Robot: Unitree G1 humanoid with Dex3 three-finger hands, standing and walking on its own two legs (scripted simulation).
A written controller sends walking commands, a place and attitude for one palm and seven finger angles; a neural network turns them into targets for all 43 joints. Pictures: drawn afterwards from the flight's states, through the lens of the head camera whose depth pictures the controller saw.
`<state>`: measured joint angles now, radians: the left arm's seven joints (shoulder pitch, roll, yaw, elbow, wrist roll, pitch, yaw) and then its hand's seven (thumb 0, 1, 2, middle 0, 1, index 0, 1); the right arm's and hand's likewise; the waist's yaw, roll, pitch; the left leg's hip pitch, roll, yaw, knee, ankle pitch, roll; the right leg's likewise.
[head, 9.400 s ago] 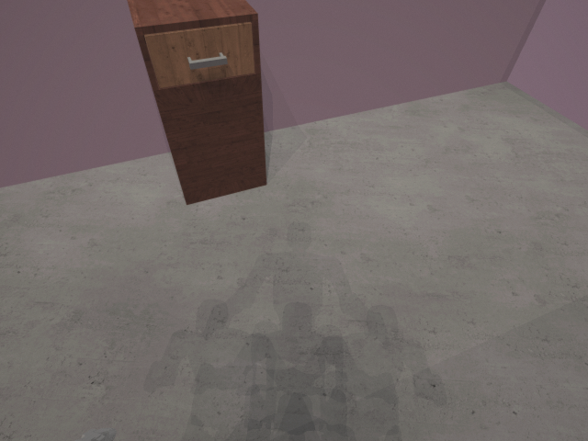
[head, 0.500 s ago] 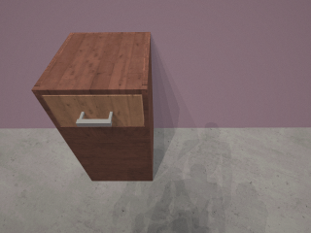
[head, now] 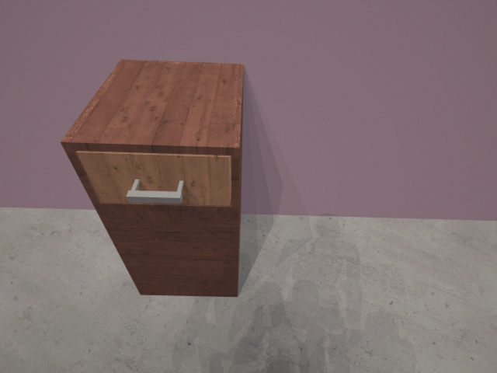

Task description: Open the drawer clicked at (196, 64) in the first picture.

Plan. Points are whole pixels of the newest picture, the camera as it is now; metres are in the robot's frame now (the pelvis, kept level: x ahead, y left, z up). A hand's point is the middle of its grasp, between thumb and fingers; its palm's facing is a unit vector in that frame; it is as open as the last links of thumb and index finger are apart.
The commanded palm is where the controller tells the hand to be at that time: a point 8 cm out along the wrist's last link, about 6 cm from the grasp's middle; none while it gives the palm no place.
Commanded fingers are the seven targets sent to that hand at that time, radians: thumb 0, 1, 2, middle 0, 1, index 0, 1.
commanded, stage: come to a stop and stand still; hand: left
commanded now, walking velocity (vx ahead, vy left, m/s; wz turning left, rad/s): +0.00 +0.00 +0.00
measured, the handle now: (156, 190) +0.54 +0.26 -0.08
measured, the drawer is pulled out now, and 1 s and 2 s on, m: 0.00 0.00 0.00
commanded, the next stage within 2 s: look again from close up in 0.18 s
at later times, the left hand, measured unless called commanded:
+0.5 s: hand out of the picture -0.03 +0.14 -0.17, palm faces +0.03 -0.99 -0.15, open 7.4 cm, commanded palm none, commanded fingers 0.00 0.90 0.90 -0.20 -0.30 -0.20 -0.30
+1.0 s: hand out of the picture -0.02 +0.14 -0.17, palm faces +0.06 -0.99 -0.15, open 7.4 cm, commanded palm none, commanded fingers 0.00 0.90 0.90 -0.20 -0.30 -0.20 -0.30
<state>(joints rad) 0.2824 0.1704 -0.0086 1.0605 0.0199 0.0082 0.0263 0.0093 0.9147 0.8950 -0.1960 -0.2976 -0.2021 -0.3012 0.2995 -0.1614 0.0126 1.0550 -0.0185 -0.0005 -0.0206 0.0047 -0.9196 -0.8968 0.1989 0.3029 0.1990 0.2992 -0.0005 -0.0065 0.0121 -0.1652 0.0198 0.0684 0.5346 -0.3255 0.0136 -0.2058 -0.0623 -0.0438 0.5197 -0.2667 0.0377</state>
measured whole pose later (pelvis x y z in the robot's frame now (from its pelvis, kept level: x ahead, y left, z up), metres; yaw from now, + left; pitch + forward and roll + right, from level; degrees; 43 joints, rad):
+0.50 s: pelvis -0.01 -0.01 +0.00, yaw +0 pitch -2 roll +0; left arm 0.35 0.11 -0.01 1.11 0.02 -0.01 0.03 0.01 0.91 0.90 -0.20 -0.30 -0.20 -0.30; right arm 0.33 -0.13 0.01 1.13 -0.01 -0.01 -0.02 0.00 -0.91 -0.90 0.20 0.30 0.20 0.30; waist 0.00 0.00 0.03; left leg -0.16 0.02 0.07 0.48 -0.28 0.00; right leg -0.21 -0.05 -0.04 0.48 -0.23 0.03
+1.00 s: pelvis +0.00 -0.02 +0.00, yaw +0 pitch -1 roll +0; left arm 0.34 0.11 0.01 1.09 0.02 -0.01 0.02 0.01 0.91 0.90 -0.20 -0.30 -0.20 -0.30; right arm 0.34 -0.13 0.01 1.12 -0.02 0.00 -0.02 0.00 -0.91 -0.90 0.20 0.30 0.20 0.30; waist 0.01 0.00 0.02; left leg -0.18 0.04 0.05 0.51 -0.31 -0.01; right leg -0.22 -0.04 -0.06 0.50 -0.26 0.01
